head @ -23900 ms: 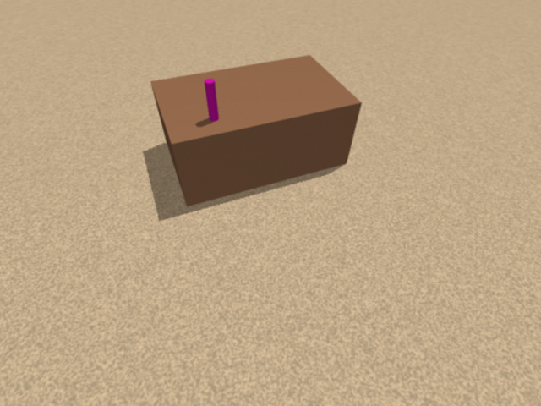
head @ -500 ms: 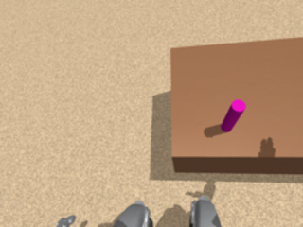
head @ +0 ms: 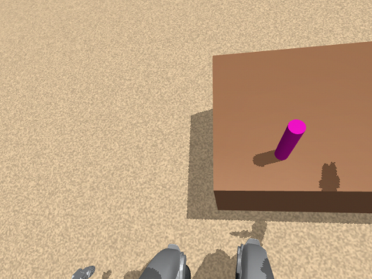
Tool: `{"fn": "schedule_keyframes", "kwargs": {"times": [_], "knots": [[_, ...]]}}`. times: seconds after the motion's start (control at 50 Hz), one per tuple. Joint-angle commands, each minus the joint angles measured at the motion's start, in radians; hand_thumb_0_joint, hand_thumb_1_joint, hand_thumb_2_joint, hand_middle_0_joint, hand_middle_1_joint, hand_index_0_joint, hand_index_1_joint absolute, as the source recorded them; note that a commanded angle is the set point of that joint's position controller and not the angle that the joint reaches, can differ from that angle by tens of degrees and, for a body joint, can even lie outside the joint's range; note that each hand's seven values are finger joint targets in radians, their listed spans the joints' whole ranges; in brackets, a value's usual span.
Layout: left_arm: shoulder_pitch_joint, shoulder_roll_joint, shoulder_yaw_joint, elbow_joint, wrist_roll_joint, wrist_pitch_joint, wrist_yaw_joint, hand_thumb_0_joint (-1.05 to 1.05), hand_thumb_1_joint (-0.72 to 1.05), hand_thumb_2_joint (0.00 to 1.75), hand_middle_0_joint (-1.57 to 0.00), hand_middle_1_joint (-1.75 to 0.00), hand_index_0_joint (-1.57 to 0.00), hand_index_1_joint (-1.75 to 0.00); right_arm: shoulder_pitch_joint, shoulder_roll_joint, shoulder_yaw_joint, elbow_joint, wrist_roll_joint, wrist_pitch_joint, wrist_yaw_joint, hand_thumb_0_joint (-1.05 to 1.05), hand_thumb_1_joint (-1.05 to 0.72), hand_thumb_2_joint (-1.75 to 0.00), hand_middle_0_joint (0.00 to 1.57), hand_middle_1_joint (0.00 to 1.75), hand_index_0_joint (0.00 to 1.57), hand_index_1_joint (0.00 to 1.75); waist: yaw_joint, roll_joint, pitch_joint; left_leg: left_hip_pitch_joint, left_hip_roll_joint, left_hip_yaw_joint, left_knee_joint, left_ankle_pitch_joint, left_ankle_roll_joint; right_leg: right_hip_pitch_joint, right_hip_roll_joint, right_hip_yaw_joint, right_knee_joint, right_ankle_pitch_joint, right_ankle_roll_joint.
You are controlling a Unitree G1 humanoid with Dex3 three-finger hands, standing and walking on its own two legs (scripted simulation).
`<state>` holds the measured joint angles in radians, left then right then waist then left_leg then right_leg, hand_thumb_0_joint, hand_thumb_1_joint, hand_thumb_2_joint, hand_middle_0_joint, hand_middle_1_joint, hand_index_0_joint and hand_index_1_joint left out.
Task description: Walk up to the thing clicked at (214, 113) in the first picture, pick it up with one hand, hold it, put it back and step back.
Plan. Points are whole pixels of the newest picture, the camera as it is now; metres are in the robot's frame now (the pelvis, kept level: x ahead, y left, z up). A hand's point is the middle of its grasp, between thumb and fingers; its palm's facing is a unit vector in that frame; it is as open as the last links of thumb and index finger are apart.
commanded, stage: go down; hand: right
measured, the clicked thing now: (288, 142) +0.49 -0.21 -0.20
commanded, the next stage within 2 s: none
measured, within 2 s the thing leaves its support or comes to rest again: neither
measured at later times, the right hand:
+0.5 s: hand out of the picture +0.42 -0.40 +0.06, palm faces +0.25 +0.97 +0.00, open 16.7 cm
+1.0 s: hand out of the picture +0.40 -0.41 +0.06, palm faces +0.27 +0.96 -0.02, open 16.8 cm
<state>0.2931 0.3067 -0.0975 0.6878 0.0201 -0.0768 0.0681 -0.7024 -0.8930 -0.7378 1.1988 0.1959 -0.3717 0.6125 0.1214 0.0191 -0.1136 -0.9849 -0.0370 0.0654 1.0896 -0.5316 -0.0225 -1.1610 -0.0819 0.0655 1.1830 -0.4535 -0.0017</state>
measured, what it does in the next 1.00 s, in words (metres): stands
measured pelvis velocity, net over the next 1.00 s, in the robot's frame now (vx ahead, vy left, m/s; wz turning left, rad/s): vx -0.01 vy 0.00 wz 0.00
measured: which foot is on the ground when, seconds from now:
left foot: down 0.00-1.00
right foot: down 0.00-1.00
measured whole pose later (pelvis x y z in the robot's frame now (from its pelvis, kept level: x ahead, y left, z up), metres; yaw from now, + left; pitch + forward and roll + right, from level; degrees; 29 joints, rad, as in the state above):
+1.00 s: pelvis -0.01 +0.00 -0.01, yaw +0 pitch +25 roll +6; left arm 0.27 0.33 -0.09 0.67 0.02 -0.09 0.06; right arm -0.70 -0.92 -0.77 1.23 0.21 -0.42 0.64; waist 0.11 0.02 -0.10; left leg -1.04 -0.03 0.06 1.15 -0.55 -0.03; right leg -1.20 -0.08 0.06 1.22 -0.46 0.00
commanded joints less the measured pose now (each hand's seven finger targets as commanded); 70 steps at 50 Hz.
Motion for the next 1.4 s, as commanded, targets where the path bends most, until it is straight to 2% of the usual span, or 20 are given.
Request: {"fn": "schedule_keyframes", "kwargs": {"times": [0.0, 0.06, 0.12, 0.18, 0.26, 0.3, 0.38, 0.42, 0.44, 0.5, 0.6, 0.66, 0.76, 0.84, 0.94, 1.0, 1.08, 1.14, 1.24, 1.38], "knots": [[0.128, 0.23, 0.086, -0.042, -0.003, -0.019, 0.013, 0.0, 0.89, 0.89, -0.2, -0.29, -0.2, -0.29, -0.274, -0.383, -0.004, -0.145, 0.017, -0.067, -0.014, 0.0, 0.33, -0.13, 0.07, 0.07, 0.07, 0.07, -0.025, -0.264, -0.366, -0.008, -0.02, -0.004, -0.134, 0.215, 0.053, 0.529, 0.007, 0.036, -0.166, 0.274, -0.024], [0.116, 0.233, 0.083, -0.053, 0.0, -0.023, 0.01, 0.0, 0.9, 0.88, -0.21, -0.29, -0.2, -0.29, -0.343, -0.466, -0.05, -0.188, 0.011, -0.09, -0.028, 0.0, 0.37, -0.12, 0.06, 0.07, 0.06, 0.07, -0.046, -0.302, -0.391, -0.005, -0.016, -0.007, -0.127, 0.18, 0.057, 0.524, 0.006, 0.043, -0.186, 0.211, -0.022], [0.122, 0.235, 0.084, -0.07, 0.0, -0.02, 0.009, 0.0, 0.9, 0.88, -0.21, -0.29, -0.2, -0.29, -0.27, -0.433, -0.044, -0.127, 0.015, -0.083, -0.019, 0.0, 0.36, -0.12, 0.06, 0.07, 0.06, 0.07, -0.043, -0.248, -0.409, 0.038, -0.018, -0.009, -0.133, 0.223, 0.051, 0.518, 0.011, 0.03, -0.166, 0.255, -0.029], [0.135, 0.243, 0.086, -0.066, 0.0, -0.02, 0.008, 0.0, 0.89, 0.89, -0.21, -0.29, -0.2, -0.3, -0.273, -0.456, -0.059, -0.154, 0.021, -0.079, -0.004, 0.0, 0.37, -0.12, 0.05, 0.06, 0.05, 0.06, -0.046, -0.254, -0.481, 0.06, -0.018, -0.011, -0.123, 0.293, 0.048, 0.564, 0.013, 0.031, -0.14, 0.363, -0.03], [0.133, 0.249, 0.095, -0.061, -0.005, -0.023, 0.01, 0.0, 0.88, 0.89, -0.21, -0.29, -0.2, -0.3, -0.289, -0.382, -0.013, -0.152, 0.032, -0.074, 0.015, 0.0, 0.35, -0.12, 0.06, 0.06, 0.05, 0.06, -0.012, -0.252, -0.447, -0.013, -0.024, -0.003, -0.121, 0.248, 0.05, 0.586, 0.005, 0.044, -0.147, 0.345, -0.026], [0.133, 0.245, 0.089, -0.054, -0.005, -0.024, 0.01, 0.0, 0.88, 0.89, -0.21, -0.29, -0.2, -0.3, -0.29, -0.403, -0.018, -0.153, 0.032, -0.081, 0.015, 0.0, 0.36, -0.12, 0.05, 0.06, 0.05, 0.06, -0.024, -0.251, -0.436, -0.005, -0.02, -0.006, -0.12, 0.238, 0.05, 0.563, 0.006, 0.044, -0.151, 0.315, -0.026], [0.126, 0.239, 0.082, -0.043, -0.002, -0.029, 0.011, 0.0, 0.88, 0.89, -0.21, -0.29, -0.2, -0.3, -0.33, -0.399, -0.01, -0.14, 0.034, -0.094, 0.017, 0.0, 0.38, -0.12, 0.05, 0.06, 0.05, 0.06, -0.009, -0.246, -0.412, -0.039, -0.019, -0.01, -0.102, 0.224, 0.051, 0.517, 0.007, 0.04, -0.13, 0.288, -0.028], [0.133, 0.245, 0.082, -0.048, 0.0, -0.028, 0.011, 0.0, 0.88, 0.89, -0.21, -0.29, -0.2, -0.3, -0.326, -0.449, -0.039, -0.145, 0.022, -0.1, 0.005, 0.0, 0.41, -0.12, 0.05, 0.07, 0.05, 0.07, -0.027, -0.266, -0.433, -0.023, -0.016, -0.013, -0.102, 0.229, 0.05, 0.52, 0.013, 0.028, -0.121, 0.291, -0.028], [0.14, 0.244, 0.081, -0.052, 0.001, -0.027, 0.01, 0.0, 0.89, 0.89, -0.21, -0.29, -0.2, -0.3, -0.286, -0.43, -0.041, -0.137, 0.022, -0.095, 0.003, 0.0, 0.41, -0.12, 0.04, 0.06, 0.05, 0.06, -0.036, -0.255, -0.471, 0.002, -0.019, -0.01, -0.096, 0.247, 0.051, 0.535, 0.013, 0.03, -0.119, 0.32, -0.028], [0.136, 0.255, 0.088, -0.066, 0.004, -0.019, 0.01, 0.0, 0.89, 0.89, -0.2, -0.29, -0.2, -0.3, -0.31, -0.49, -0.078, -0.24, 0.025, -0.101, -0.005, 0.0, 0.4, -0.12, 0.05, 0.06, 0.05, 0.06, -0.061, -0.321, -0.551, 0.025, -0.018, -0.008, -0.098, 0.287, 0.052, 0.616, 0.013, 0.03, -0.115, 0.409, -0.022], [0.153, 0.25, 0.094, -0.061, -0.005, -0.01, 0.016, 0.0, 0.88, 0.9, -0.2, -0.29, -0.19, -0.3, -0.282, -0.476, -0.073, -0.284, 0.033, -0.074, -0.005, 0.0, 0.35, -0.12, 0.07, 0.07, 0.06, 0.07, -0.05, -0.317, -0.595, 0.083, -0.019, -0.008, -0.13, 0.372, 0.046, 0.699, 0.009, 0.032, -0.119, 0.536, -0.024], [0.146, 0.238, 0.091, -0.044, -0.005, -0.007, 0.015, 0.0, 0.87, 0.89, -0.2, -0.29, -0.2, -0.3, -0.233, -0.379, -0.027, -0.177, 0.039, -0.049, 0.0, 0.0, 0.33, -0.12, 0.07, 0.06, 0.06, 0.06, -0.033, -0.298, -0.431, 0.03, -0.024, 0.001, -0.142, 0.32, 0.051, 0.629, 0.008, 0.037, -0.153, 0.479, -0.019], [0.123, 0.229, 0.087, -0.058, -0.006, -0.02, 0.003, 0.0, 0.89, 0.89, -0.21, -0.29, -0.2, -0.3, -0.193, -0.336, -0.006, -0.077, 0.031, -0.066, 0.008, 0.0, 0.34, -0.13, 0.05, 0.06, 0.05, 0.06, -0.033, -0.211, -0.33, 0.0, -0.021, -0.005, -0.125, 0.244, 0.051, 0.496, 0.008, 0.035, -0.15, 0.312, -0.029], [0.098, 0.242, 0.089, -0.074, -0.003, -0.031, 0.002, 0.0, 0.89, 0.88, -0.21, -0.29, -0.21, -0.3, -0.242, -0.402, -0.041, -0.129, 0.038, -0.112, 0.02, 0.0, 0.39, -0.13, 0.04, 0.06, 0.04, 0.06, -0.038, -0.203, -0.374, -0.012, -0.016, -0.015, -0.091, 0.207, 0.047, 0.447, 0.014, 0.028, -0.126, 0.225, -0.032], [0.111, 0.26, 0.089, -0.075, -0.001, -0.032, 0.016, 0.0, 0.89, 0.89, -0.21, -0.29, -0.2, -0.3, -0.331, -0.505, -0.087, -0.241, 0.049, -0.13, 0.035, 0.0, 0.44, -0.12, 0.04, 0.06, 0.04, 0.06, -0.044, -0.28, -0.535, 0.009, -0.011, -0.021, -0.081, 0.236, 0.046, 0.551, 0.016, 0.028, -0.107, 0.296, -0.03], [0.128, 0.269, 0.097, -0.049, 0.0, -0.029, 0.026, 0.0, 0.88, 0.9, -0.2, -0.29, -0.2, -0.3, -0.389, -0.495, -0.051, -0.269, 0.043, -0.104, 0.043, 0.0, 0.4, -0.11, 0.05, 0.06, 0.05, 0.06, -0.018, -0.338, -0.571, 0.0, -0.016, -0.015, -0.096, 0.242, 0.05, 0.646, 0.012, 0.033, -0.125, 0.354, -0.019], [0.133, 0.246, 0.086, -0.033, -0.004, -0.029, 0.031, 0.0, 0.87, 0.89, -0.21, -0.29, -0.2, -0.3, -0.383, -0.423, 0.011, -0.173, 0.025, -0.055, 0.027, 0.0, 0.37, -0.11, 0.06, 0.06, 0.06, 0.06, -0.005, -0.308, -0.459, -0.022, -0.02, -0.009, -0.13, 0.201, 0.053, 0.602, 0.011, 0.035, -0.154, 0.276, -0.02], [0.139, 0.233, 0.074, -0.034, 0.001, -0.027, 0.021, 0.0, 0.88, 0.89, -0.21, -0.29, -0.2, -0.3, -0.311, -0.396, 0.018, -0.078, 0.012, -0.041, 0.006, 0.0, 0.35, -0.11, 0.06, 0.06, 0.06, 0.06, -0.026, -0.274, -0.399, -0.007, -0.019, -0.007, -0.126, 0.227, 0.052, 0.527, 0.012, 0.028, -0.147, 0.28, -0.022], [0.117, 0.23, 0.07, -0.076, 0.005, -0.023, 0.004, 0.0, 0.89, 0.89, -0.21, -0.29, -0.2, -0.3, -0.254, -0.416, -0.031, -0.089, 0.014, -0.074, -0.008, 0.0, 0.39, -0.12, 0.05, 0.06, 0.05, 0.06, -0.051, -0.246, -0.393, 0.003, -0.02, -0.006, -0.1, 0.239, 0.051, 0.466, 0.013, 0.03, -0.131, 0.288, -0.028], [0.125, 0.249, 0.09, -0.085, -0.008, -0.018, 0.009, 0.0, 0.88, 0.89, -0.2, -0.29, -0.2, -0.29, -0.242, -0.481, -0.097, -0.256, 0.047, -0.104, 0.012, 0.0, 0.35, -0.12, 0.05, 0.06, 0.05, 0.06, -0.051, -0.255, -0.567, 0.077, -0.017, -0.021, -0.101, 0.337, 0.041, 0.565, 0.015, 0.029, -0.097, 0.406, -0.036]]}}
